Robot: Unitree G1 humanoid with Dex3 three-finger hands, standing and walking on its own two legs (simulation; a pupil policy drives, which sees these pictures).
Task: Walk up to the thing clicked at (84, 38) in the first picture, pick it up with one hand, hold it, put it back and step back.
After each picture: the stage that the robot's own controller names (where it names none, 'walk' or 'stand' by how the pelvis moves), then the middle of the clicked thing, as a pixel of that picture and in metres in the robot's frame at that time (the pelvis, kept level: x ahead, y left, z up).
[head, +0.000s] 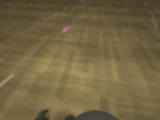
stand; (83, 37) +2.01 +0.19 -0.72
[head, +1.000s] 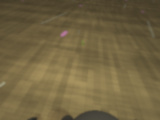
walk; (82, 43) +1.87 +0.18 -0.71
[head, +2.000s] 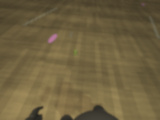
walk; (75, 52) +1.29 +0.22 -0.72
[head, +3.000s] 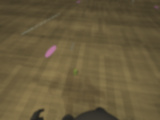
walk; (75, 72) +0.81 +0.19 -0.71
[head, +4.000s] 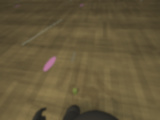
walk; (75, 91) +0.48 +0.22 -0.70
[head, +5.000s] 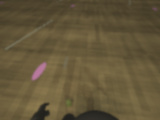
stand; (68, 103) +0.32 +0.22 -0.71
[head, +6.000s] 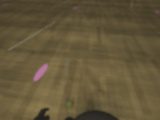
stand; (69, 105) +0.31 +0.21 -0.72
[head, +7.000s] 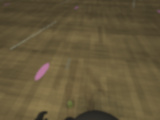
stand; (70, 104) +0.32 +0.20 -0.73
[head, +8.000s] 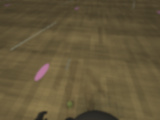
stand; (70, 104) +0.31 +0.21 -0.73
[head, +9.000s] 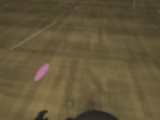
stand; (70, 105) +0.30 +0.20 -0.73
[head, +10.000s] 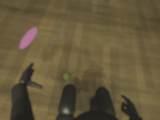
go down; (66, 77) +0.38 +0.19 -0.49
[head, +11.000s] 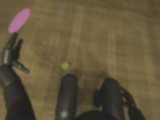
go down; (65, 67) +0.42 +0.20 -0.33
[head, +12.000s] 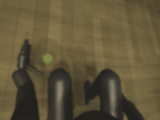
close in; (48, 59) +0.41 +0.23 -0.24
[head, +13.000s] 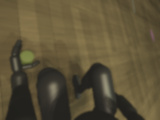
close; (27, 58) +0.40 +0.25 -0.23
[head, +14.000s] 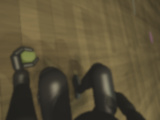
lift; (28, 57) +0.40 +0.24 -0.23
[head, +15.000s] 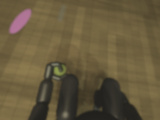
lift; (60, 71) +0.32 +0.21 -0.08
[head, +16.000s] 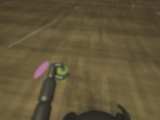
hold; (62, 74) +0.33 +0.18 +0.05
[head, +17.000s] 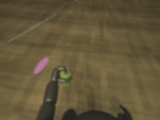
hold; (65, 77) +0.32 +0.17 -0.01
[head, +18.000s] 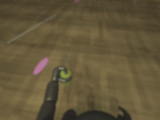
hold; (66, 77) +0.32 +0.17 -0.01
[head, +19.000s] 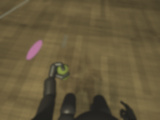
crouch; (63, 72) +0.35 +0.17 -0.06
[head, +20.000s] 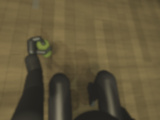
lower; (44, 48) +0.49 +0.24 -0.10
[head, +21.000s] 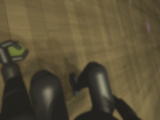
lower; (17, 52) +0.44 +0.26 -0.23
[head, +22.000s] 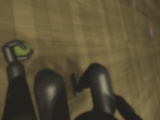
lower; (22, 51) +0.43 +0.26 -0.23
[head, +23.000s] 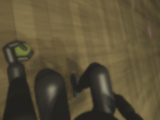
lower; (22, 52) +0.43 +0.25 -0.23
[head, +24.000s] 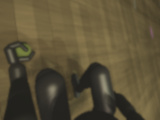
lower; (23, 52) +0.43 +0.25 -0.23
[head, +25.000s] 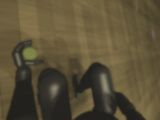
open; (29, 55) +0.41 +0.23 -0.23
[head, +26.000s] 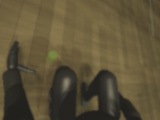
stand; (51, 56) +0.42 +0.21 -0.24
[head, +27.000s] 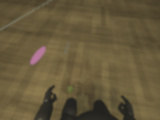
stand; (70, 89) +0.37 +0.17 -0.60
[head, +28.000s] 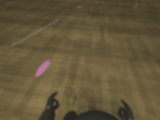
stand; (71, 101) +0.36 +0.17 -0.67
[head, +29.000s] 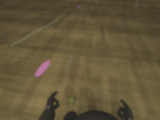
stand; (71, 101) +0.35 +0.17 -0.67
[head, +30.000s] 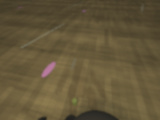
stand; (74, 101) +0.38 +0.17 -0.72
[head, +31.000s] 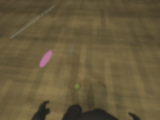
walk; (77, 87) +0.43 +0.13 -0.69
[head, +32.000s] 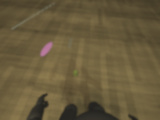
walk; (75, 73) +0.66 +0.16 -0.70
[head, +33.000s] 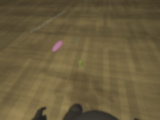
stand; (80, 63) +0.96 +0.22 -0.70
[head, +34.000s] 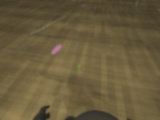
stand; (79, 67) +0.97 +0.17 -0.72
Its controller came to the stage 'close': yes
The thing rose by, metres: 0.72
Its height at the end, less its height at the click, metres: +0.00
